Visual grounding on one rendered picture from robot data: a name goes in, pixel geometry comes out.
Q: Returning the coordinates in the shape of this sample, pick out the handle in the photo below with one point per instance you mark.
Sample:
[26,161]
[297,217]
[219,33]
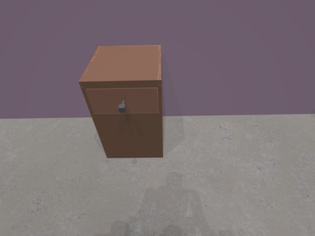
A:
[122,107]

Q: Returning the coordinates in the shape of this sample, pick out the cabinet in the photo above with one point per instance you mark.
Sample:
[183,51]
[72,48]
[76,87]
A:
[126,135]

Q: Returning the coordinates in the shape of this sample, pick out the drawer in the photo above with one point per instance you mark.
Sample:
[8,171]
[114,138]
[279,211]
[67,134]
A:
[137,100]

